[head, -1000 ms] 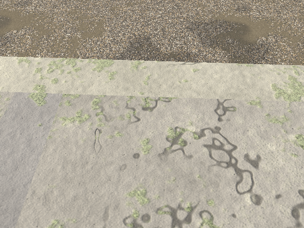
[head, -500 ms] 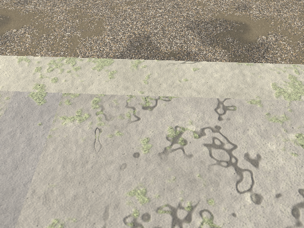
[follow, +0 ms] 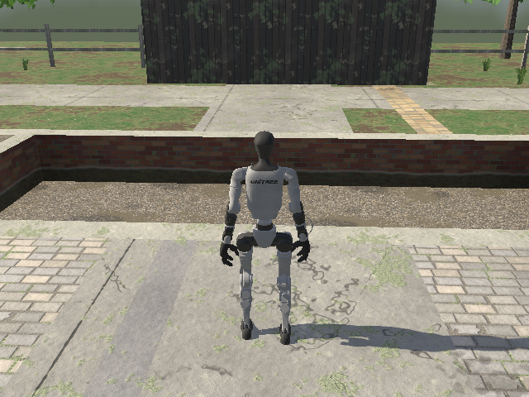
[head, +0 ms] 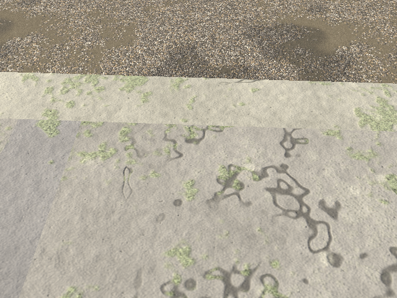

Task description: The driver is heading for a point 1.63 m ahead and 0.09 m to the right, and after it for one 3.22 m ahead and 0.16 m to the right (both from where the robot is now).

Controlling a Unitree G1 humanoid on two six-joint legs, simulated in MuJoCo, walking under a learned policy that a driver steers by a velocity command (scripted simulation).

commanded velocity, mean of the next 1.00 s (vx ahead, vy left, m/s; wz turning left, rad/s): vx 0.37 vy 0.00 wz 0.00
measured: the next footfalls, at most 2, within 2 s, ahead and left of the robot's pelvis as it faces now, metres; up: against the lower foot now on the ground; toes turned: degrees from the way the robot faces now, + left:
left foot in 0.72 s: +0.43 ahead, +0.09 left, +0.00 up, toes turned +2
right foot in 1.26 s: +0.74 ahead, -0.16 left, +0.00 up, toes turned -4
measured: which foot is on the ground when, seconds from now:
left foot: down 0.00-0.28, up 0.30-0.70, down 0.72-1.00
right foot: down 0.00-0.74, up 0.76-1.00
